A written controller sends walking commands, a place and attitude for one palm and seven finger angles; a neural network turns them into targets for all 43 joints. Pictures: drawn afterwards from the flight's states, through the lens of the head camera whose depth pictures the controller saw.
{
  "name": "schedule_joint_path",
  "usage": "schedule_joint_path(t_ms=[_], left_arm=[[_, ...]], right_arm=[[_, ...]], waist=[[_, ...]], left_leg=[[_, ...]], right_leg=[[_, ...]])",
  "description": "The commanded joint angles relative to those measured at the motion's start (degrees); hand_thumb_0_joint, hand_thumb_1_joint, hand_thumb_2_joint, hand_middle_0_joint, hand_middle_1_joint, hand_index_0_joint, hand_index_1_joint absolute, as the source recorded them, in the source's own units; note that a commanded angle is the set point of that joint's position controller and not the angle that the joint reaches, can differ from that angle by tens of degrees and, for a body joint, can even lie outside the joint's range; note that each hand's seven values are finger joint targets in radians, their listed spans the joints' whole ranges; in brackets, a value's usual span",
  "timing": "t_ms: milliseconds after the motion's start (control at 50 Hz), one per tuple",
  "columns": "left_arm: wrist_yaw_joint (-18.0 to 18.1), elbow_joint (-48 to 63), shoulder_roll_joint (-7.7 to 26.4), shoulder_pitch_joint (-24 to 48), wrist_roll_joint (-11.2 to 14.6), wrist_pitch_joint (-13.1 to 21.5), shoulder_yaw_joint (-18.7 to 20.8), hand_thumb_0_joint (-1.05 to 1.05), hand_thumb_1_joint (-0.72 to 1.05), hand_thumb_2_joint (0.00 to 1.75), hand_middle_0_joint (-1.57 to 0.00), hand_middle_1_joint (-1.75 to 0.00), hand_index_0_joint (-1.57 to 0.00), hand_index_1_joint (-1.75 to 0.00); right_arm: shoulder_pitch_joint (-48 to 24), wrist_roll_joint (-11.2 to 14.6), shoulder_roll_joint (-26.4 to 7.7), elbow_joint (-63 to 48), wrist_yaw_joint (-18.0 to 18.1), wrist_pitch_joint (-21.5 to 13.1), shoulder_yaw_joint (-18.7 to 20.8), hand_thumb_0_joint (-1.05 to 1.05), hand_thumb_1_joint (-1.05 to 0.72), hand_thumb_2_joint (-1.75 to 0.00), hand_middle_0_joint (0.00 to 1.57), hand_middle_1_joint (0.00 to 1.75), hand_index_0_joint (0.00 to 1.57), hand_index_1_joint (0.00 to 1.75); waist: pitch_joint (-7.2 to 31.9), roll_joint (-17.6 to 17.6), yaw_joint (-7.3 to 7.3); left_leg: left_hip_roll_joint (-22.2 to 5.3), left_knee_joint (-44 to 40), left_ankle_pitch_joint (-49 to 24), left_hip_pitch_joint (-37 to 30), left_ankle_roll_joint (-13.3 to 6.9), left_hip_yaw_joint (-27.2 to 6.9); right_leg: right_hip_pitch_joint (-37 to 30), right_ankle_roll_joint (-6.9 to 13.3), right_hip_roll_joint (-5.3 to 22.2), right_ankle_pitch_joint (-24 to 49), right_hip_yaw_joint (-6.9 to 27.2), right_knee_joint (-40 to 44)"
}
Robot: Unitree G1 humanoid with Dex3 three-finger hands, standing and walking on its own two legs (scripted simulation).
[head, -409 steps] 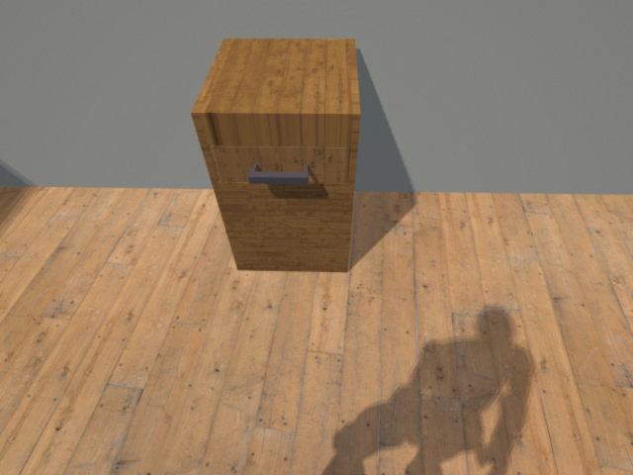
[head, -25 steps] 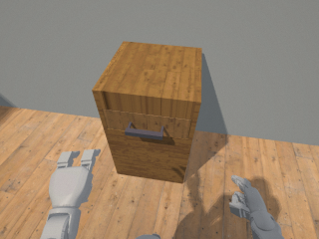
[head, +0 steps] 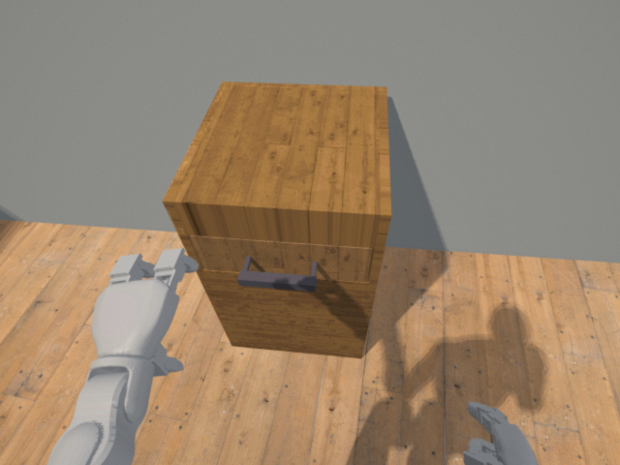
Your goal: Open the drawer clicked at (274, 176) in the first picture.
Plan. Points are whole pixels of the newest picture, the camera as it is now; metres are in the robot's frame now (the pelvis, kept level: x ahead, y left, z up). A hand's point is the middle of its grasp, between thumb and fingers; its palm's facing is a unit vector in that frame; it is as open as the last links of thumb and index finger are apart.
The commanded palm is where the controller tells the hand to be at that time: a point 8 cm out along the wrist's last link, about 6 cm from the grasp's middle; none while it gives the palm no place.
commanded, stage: raise the hand with hooked fingers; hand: left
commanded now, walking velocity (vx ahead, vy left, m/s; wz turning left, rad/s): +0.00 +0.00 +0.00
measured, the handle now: (279, 272) +0.51 +0.15 -0.21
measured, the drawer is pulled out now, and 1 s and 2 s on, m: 0.00 0.00 0.00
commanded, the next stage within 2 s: move the hooked fingers above the handle in 0.76 s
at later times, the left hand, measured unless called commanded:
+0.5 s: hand (162, 276) +0.30 +0.23 +0.09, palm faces -0.02 -0.10 -0.99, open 13.9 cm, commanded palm +0.27 +0.23 +0.15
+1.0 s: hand (193, 292) +0.30 +0.19 +0.06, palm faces -0.05 -0.11 -0.99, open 13.9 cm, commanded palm +0.28 +0.20 +0.12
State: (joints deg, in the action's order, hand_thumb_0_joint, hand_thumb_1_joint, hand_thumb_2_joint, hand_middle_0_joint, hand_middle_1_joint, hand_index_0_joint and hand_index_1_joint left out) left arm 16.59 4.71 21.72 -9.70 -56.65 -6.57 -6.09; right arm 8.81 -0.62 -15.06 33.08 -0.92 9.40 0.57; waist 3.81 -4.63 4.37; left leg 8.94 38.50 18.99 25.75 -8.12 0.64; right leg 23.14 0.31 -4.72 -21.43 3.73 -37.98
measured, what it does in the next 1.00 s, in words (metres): stands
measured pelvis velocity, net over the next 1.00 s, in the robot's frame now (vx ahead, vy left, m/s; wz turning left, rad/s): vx -0.01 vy -0.04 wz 0.00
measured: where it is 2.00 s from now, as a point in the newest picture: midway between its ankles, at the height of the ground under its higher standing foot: outside the picture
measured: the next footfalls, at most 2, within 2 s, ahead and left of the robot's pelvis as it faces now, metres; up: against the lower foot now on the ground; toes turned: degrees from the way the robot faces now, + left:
none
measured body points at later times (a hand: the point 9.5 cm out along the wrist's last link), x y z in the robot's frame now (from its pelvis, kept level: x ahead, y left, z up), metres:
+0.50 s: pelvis -0.01 -0.02 +0.02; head +0.02 -0.04 +0.47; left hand +0.30 +0.23 +0.15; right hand +0.18 -0.23 -0.09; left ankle +0.00 +0.00 -0.72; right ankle -0.02 -0.13 -0.72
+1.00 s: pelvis -0.01 -0.04 +0.02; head +0.01 -0.06 +0.46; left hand +0.30 +0.20 +0.12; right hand +0.18 -0.26 -0.09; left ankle +0.00 +0.00 -0.72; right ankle -0.02 -0.13 -0.72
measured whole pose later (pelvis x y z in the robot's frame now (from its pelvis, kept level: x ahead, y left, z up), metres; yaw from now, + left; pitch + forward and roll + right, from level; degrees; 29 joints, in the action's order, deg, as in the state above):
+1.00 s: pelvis -0.01 -0.04 +0.02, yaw +0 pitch +5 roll -1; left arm 5.2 -10.0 26.7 5.2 -53.6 0.2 -5.4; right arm 8.0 1.8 -14.1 32.6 0.6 10.5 -0.9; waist 3.0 -3.4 3.3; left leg 7.2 30.1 14.4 20.0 -6.6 -0.6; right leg 18.1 3.4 -6.0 -16.6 3.3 -30.2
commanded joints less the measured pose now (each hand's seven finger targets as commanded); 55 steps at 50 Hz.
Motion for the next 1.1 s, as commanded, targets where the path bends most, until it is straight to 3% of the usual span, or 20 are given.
schedule_joint_path(t_ms=[0,20,100,200,280,340,420,500,520,540,560,600,640,720,800,840,920,960,1000,1080], left_arm=[[-1.3,10.9,10.4,13.2,-1.0,0.7,4.5,0.00,-0.45,0.32,-0.30,-1.17,-0.30,-1.17],[-1.7,12.2,11.1,14.7,-1.0,1.2,4.5,0.00,-0.48,0.31,-0.30,-1.18,-0.30,-1.18],[-3.0,12.0,15.5,18.2,-0.3,2.7,8.6,0.00,-0.50,0.30,-0.30,-1.20,-0.30,-1.20],[-5.8,4.8,16.3,25.3,1.1,1.9,8.6,0.00,-0.50,0.30,-0.30,-1.20,-0.30,-1.20],[-9.9,1.0,15.9,30.1,2.8,1.6,6.6,0.00,-0.50,0.30,-0.30,-1.20,-0.30,-1.20],[-12.8,1.2,17.0,32.9,3.4,3.2,6.5,0.00,-0.50,0.30,-0.30,-1.20,-0.30,-1.20],[-14.9,0.6,15.9,26.0,4.7,7.1,7.1,0.00,-0.50,0.30,-0.30,-1.20,-0.30,-1.20],[-13.3,3.1,20.3,26.3,4.5,10.6,12.3,0.00,-0.50,0.30,-0.30,-1.20,-0.30,-1.20],[-12.4,4.3,19.0,27.2,4.6,11.3,11.4,0.00,-0.50,0.30,-0.30,-1.20,-0.30,-1.20],[-11.4,4.6,20.2,28.4,4.2,12.0,12.9,0.00,-0.50,0.30,-0.30,-1.20,-0.30,-1.20],[-10.3,4.3,19.3,28.9,4.4,12.4,12.4,0.00,-0.50,0.30,-0.30,-1.20,-0.30,-1.20],[-7.9,6.0,22.1,30.7,3.3,12.7,14.9,0.00,-0.50,0.30,-0.30,-1.20,-0.30,-1.20],[-6.1,5.6,20.3,30.8,3.0,12.2,13.8,0.00,-0.50,0.30,-0.30,-1.20,-0.30,-1.20],[-5.6,-0.1,15.9,27.5,4.7,8.7,9.9,0.00,-0.50,0.30,-0.30,-1.20,-0.30,-1.20],[-7.8,-1.2,16.4,27.5,3.9,5.6,8.2,0.00,-0.50,0.30,-0.30,-1.20,-0.30,-1.20],[-8.8,0.7,16.3,28.1,3.8,5.5,7.2,0.00,-0.50,0.30,-0.30,-1.20,-0.30,-1.20],[-9.6,-5.4,16.1,29.3,3.4,7.1,7.6,0.00,-0.50,0.30,-0.30,-1.20,-0.30,-1.20],[-9.0,-6.7,16.3,30.7,2.6,8.7,8.1,0.00,-0.50,0.30,-0.30,-1.20,-0.30,-1.20],[-7.5,-5.5,18.5,33.5,1.0,10.5,10.1,0.00,-0.50,0.30,-0.30,-1.20,-0.30,-1.20],[-3.3,-5.4,16.6,32.7,-0.4,12.4,10.4,0.00,-0.50,0.30,-0.30,-1.20,-0.30,-1.20]], right_arm=[[-7.0,0.3,-5.8,-9.6,0.5,-2.6,1.7,0.00,-0.90,-0.90,0.20,0.30,0.20,0.30],[-6.9,0.3,-5.6,-9.7,0.6,-2.6,1.6,0.00,-0.90,-0.90,0.20,0.30,0.20,0.30],[-7.1,0.0,-5.5,-9.2,1.0,-2.6,1.2,0.00,-0.90,-0.90,0.20,0.30,0.20,0.30],[-7.2,0.9,-5.4,-8.8,1.3,-1.2,0.7,0.00,-0.90,-0.90,0.20,0.30,0.20,0.30],[-6.7,1.3,-5.6,-8.9,1.8,-0.3,0.6,0.00,-0.90,-0.90,0.20,0.30,0.20,0.30],[-6.5,1.3,-5.8,-8.9,1.8,-0.3,0.5,0.00,-0.90,-0.90,0.20,0.30,0.20,0.30],[-5.5,1.1,-5.6,-9.4,1.1,-0.9,0.7,0.00,-0.90,-0.90,0.20,0.30,0.20,0.30],[-6.1,0.7,-6.1,-9.5,0.9,-0.8,0.9,0.00,-0.90,-0.90,0.20,0.30,0.20,0.30],[-6.0,0.7,-5.7,-9.5,0.9,-0.8,1.1,0.00,-0.90,-0.90,0.20,0.30,0.20,0.30],[-6.0,0.7,-5.7,-9.4,1.0,-0.9,1.2,0.00,-0.90,-0.90,0.20,0.30,0.20,0.30],[-6.1,0.9,-5.5,-9.4,1.2,-1.1,1.3,0.00,-0.90,-0.90,0.20,0.30,0.20,0.30],[-6.2,0.8,-5.8,-9.2,1.2,-1.3,1.6,0.00,-0.90,-0.90,0.20,0.30,0.20,0.30],[-5.8,1.0,-5.5,-8.8,1.2,-1.7,2.0,0.00,-0.90,-0.90,0.20,0.30,0.20,0.30],[-5.7,2.2,-5.5,-8.5,1.1,-1.6,2.1,0.00,-0.90,-0.90,0.20,0.30,0.20,0.30],[-7.1,2.6,-6.2,-8.9,1.1,-1.2,1.7,0.00,-0.90,-0.90,0.20,0.30,0.20,0.30],[-7.0,2.4,-5.9,-9.0,1.3,-1.2,1.5,0.00,-0.90,-0.90,0.20,0.30,0.20,0.30],[-5.8,2.3,-5.9,-8.5,1.9,-1.1,1.4,0.00,-0.90,-0.90,0.20,0.30,0.20,0.30],[-5.7,2.1,-5.7,-8.6,2.2,-1.2,1.3,0.00,-0.90,-0.90,0.20,0.30,0.20,0.30],[-5.4,1.7,-5.9,-8.7,2.2,-1.3,1.5,0.00,-0.90,-0.90,0.20,0.30,0.20,0.30],[-3.9,1.0,-5.3,-8.6,2.2,-1.9,2.5,0.00,-0.90,-0.90,0.20,0.30,0.20,0.30]], waist=[[14.5,2.0,-0.73],[15.4,-0.5,-0.65],[15.1,-3.3,0.02],[10.2,0.1,-0.80],[11.3,4.0,-1.59],[13.1,2.4,-1.89],[12.4,2.7,-0.87],[11.4,2.6,0.34],[11.4,2.6,0.07],[11.7,3.3,0.33],[10.9,2.4,0.09],[13.4,-0.4,0.60],[15.3,-1.5,0.36],[12.9,3.0,-0.90],[12.0,4.3,-0.93],[12.8,4.4,-1.23],[8.4,7.2,-2.11],[8.3,5.2,-1.77],[11.5,1.5,-1.13],[17.4,-2.1,-0.99]], left_leg=[[-12.6,-6.2,-33.1,-22.2,11.0,-15.2],[-13.0,-6.2,-34.4,-24.2,11.7,-15.6],[-12.9,-7.4,-37.0,-25.9,11.5,-15.3],[-11.4,-10.2,-29.7,-21.6,11.2,-13.0],[-10.1,-11.3,-26.7,-21.3,9.6,-10.6],[-10.0,-11.4,-28.4,-23.0,9.3,-10.5],[-9.9,-11.6,-29.9,-22.0,8.9,-9.9],[-9.2,-12.2,-27.8,-18.8,8.5,-9.0],[-9.0,-12.1,-26.3,-18.6,8.4,-8.7],[-8.9,-12.1,-24.7,-17.9,8.2,-8.3],[-8.8,-12.2,-23.0,-17.4,8.2,-8.2],[-8.5,-12.1,-21.6,-17.7,8.7,-8.1],[-8.6,-11.5,-21.7,-18.8,8.9,-7.8],[-8.3,-11.8,-17.4,-16.3,7.7,-7.2],[-8.0,-12.6,-16.6,-15.1,7.2,-6.6],[-7.9,-12.3,-17.6,-16.0,6.7,-6.3],[-7.4,-11.6,-14.7,-12.5,5.7,-5.1],[-7.1,-11.0,-14.4,-11.7,5.8,-4.7],[-7.1,-9.6,-15.2,-11.8,6.3,-4.8],[-7.6,-5.8,-20.0,-12.7,7.4,-4.7]], right_leg=[[3.8,3.0,1.8,10.7,0.1,3.3],[4.1,2.9,2.2,10.4,-0.4,3.3],[2.6,3.3,1.9,10.7,-0.8,4.8],[-0.1,3.7,1.7,10.6,-0.9,7.8],[-3.8,3.3,2.0,11.9,-1.3,10.3],[-5.0,3.4,2.3,12.6,-1.3,11.2],[-6.4,3.4,2.3,13.2,-1.4,11.9],[-7.4,3.9,1.8,14.3,-0.4,12.1],[-7.2,3.9,1.8,13.7,-0.4,11.9],[-6.9,4.0,1.7,13.1,0.0,11.8],[-6.2,4.1,1.7,12.1,-0.2,11.7],[-5.9,4.6,1.2,10.9,0.6,11.0],[-4.9,4.6,1.3,10.6,0.2,10.4],[-5.0,3.9,1.6,9.4,-0.3,11.1],[-6.3,3.7,1.8,10.1,0.5,11.9],[-7.4,3.6,2.1,11.4,0.8,12.1],[-5.5,3.6,1.7,11.0,1.4,12.4],[-4.5,4.0,1.6,10.8,1.6,11.7],[-3.5,4.5,1.3,10.5,2.5,10.3],[-0.9,5.2,0.9,13.2,3.0,6.9]])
